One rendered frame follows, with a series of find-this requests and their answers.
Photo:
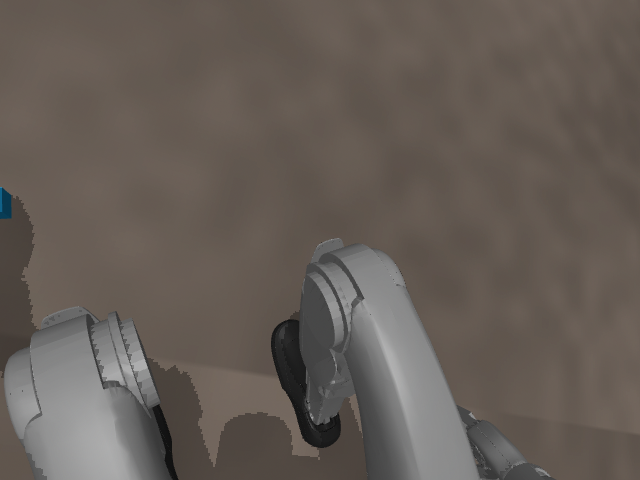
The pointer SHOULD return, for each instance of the right robot hand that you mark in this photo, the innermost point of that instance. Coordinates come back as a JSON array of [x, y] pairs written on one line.
[[494, 452]]

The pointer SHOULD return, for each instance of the right robot foot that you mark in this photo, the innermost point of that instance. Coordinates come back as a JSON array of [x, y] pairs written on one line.
[[291, 371]]

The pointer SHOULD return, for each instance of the left robot foot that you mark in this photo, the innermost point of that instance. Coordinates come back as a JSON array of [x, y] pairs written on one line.
[[167, 440]]

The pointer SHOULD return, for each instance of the right robot arm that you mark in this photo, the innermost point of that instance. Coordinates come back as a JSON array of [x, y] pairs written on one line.
[[528, 471]]

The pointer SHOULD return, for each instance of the small box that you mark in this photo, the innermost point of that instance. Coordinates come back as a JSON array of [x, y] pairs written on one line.
[[5, 204]]

